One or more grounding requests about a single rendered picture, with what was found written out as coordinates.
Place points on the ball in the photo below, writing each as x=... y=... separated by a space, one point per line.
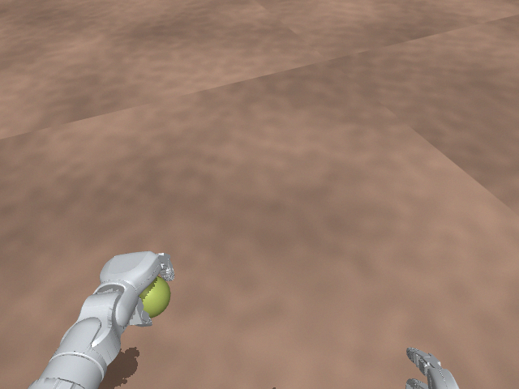
x=156 y=297

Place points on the left robot hand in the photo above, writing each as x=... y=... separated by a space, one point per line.
x=139 y=269

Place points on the right robot hand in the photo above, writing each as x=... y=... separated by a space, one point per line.
x=429 y=365

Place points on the left robot arm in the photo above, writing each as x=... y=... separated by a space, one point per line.
x=92 y=343

